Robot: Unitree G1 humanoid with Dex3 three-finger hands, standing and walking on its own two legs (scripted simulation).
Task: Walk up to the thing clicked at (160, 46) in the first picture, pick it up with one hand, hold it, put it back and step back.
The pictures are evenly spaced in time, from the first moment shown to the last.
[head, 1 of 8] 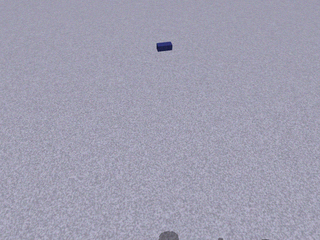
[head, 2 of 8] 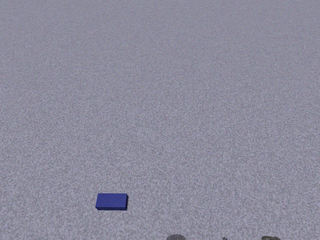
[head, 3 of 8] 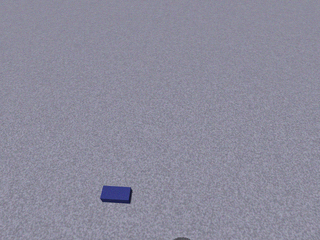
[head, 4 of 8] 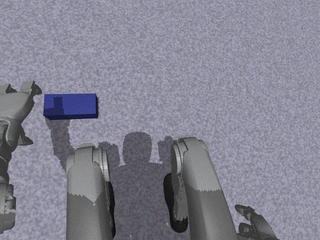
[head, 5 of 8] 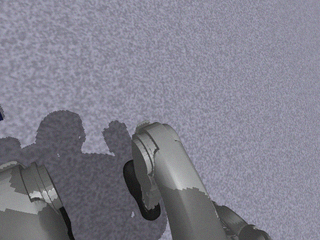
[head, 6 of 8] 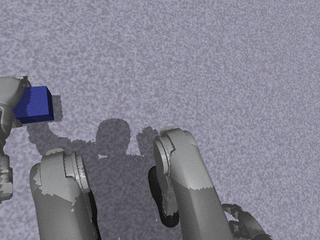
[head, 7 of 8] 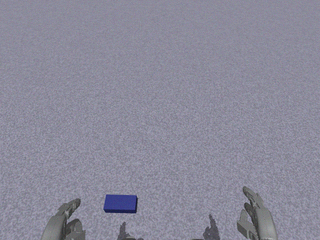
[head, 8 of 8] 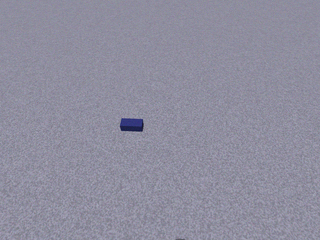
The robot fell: no
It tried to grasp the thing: yes
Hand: left
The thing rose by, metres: 0.68
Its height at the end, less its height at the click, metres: +0.00
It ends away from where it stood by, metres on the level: 0.02
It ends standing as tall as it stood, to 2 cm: yes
